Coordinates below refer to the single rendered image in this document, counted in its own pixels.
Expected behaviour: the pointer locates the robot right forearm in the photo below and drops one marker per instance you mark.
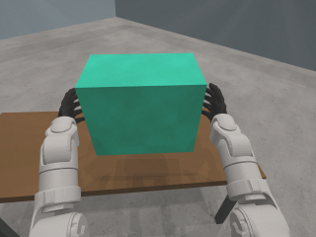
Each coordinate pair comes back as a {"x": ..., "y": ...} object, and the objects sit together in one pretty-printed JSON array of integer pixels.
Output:
[{"x": 244, "y": 180}]

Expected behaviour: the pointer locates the carton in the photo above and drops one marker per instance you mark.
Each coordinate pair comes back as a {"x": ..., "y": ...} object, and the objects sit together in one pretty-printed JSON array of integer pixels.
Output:
[{"x": 141, "y": 103}]

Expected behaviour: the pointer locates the right robot hand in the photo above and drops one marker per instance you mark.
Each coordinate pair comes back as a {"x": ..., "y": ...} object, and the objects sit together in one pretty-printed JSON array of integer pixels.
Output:
[{"x": 217, "y": 105}]

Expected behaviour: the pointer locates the robot left forearm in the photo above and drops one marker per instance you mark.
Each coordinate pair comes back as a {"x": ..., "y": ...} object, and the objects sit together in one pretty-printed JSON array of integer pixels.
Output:
[{"x": 58, "y": 170}]

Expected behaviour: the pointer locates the table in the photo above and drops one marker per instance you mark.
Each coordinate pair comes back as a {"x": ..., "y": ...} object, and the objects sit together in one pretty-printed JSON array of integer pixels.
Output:
[{"x": 22, "y": 135}]

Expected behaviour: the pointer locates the left robot upper arm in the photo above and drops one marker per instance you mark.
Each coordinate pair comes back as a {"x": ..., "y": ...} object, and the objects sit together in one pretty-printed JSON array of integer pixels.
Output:
[{"x": 72, "y": 224}]

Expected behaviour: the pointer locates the left robot hand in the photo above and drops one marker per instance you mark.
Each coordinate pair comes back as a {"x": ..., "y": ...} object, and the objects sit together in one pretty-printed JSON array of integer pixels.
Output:
[{"x": 68, "y": 105}]

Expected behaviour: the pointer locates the right robot upper arm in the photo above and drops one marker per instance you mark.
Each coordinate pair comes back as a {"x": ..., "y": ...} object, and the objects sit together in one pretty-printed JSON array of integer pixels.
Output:
[{"x": 257, "y": 221}]

